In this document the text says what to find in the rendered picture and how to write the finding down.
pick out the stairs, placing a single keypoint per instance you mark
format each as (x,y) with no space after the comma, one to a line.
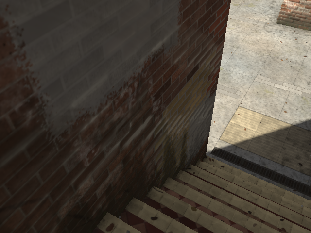
(213,197)

